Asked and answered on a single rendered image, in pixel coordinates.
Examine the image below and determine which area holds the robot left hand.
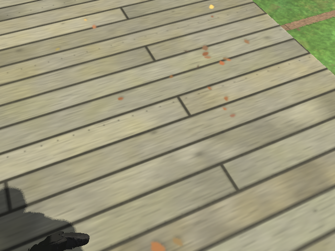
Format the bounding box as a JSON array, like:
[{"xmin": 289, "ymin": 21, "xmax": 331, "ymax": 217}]
[{"xmin": 28, "ymin": 231, "xmax": 90, "ymax": 251}]

